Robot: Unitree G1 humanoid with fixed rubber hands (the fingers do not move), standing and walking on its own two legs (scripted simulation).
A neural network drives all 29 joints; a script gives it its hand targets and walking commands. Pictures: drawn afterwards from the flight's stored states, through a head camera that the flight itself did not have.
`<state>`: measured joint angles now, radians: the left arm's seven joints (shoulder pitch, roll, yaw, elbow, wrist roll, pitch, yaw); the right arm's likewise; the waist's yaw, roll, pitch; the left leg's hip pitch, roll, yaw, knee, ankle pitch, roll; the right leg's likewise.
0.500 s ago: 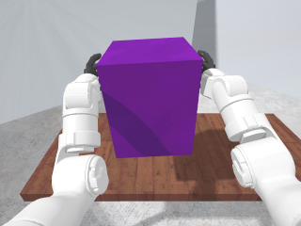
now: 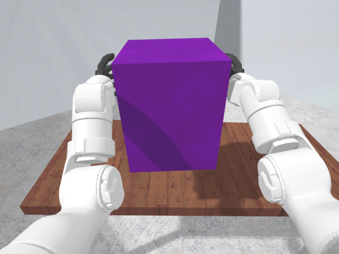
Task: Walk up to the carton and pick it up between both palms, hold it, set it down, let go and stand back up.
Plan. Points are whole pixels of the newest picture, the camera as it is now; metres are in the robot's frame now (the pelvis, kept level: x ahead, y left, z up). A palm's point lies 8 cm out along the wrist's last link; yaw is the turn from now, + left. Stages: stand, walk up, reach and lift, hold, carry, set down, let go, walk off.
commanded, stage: hold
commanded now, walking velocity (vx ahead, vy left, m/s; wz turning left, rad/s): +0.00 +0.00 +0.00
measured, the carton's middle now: (170, 102) +0.38 +0.01 +0.25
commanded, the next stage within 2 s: none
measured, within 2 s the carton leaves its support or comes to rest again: neither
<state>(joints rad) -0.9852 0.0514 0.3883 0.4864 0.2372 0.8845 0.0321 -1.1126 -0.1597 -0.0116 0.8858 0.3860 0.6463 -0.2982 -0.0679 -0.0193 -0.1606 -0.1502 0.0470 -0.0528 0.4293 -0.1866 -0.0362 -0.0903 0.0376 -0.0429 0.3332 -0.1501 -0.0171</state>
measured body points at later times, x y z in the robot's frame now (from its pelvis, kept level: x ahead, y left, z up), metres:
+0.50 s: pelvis +0.02 +0.00 +0.00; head -0.08 +0.04 +0.44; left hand +0.41 +0.17 +0.29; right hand +0.40 -0.12 +0.30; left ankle +0.04 +0.14 -0.74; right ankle +0.03 -0.11 -0.74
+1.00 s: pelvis +0.02 +0.01 +0.00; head -0.09 +0.02 +0.44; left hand +0.39 +0.16 +0.29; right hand +0.39 -0.14 +0.29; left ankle +0.04 +0.14 -0.74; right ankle +0.03 -0.11 -0.74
